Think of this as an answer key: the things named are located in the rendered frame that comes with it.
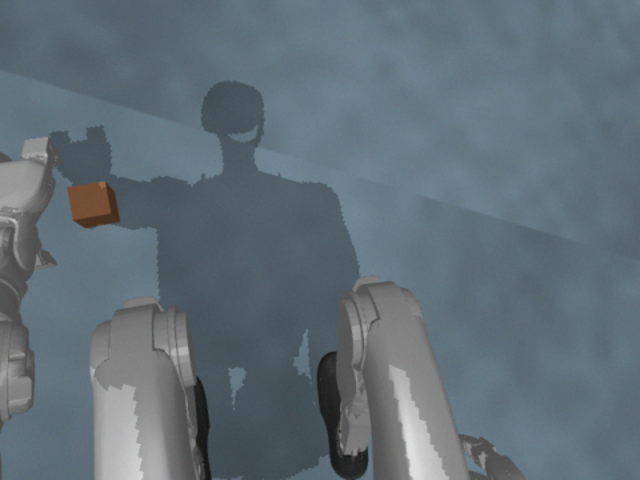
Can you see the left robot foot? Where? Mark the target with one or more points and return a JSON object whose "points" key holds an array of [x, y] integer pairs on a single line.
{"points": [[202, 430]]}

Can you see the left robot arm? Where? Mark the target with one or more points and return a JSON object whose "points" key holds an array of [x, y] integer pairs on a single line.
{"points": [[18, 249]]}

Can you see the right robot foot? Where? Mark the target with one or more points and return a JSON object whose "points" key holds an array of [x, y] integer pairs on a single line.
{"points": [[346, 466]]}

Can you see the cube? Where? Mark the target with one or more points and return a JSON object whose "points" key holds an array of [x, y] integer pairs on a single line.
{"points": [[93, 204]]}

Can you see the left robot hand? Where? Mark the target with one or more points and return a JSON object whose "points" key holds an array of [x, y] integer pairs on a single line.
{"points": [[27, 186]]}

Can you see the right robot hand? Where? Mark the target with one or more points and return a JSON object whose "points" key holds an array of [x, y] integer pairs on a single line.
{"points": [[485, 456]]}

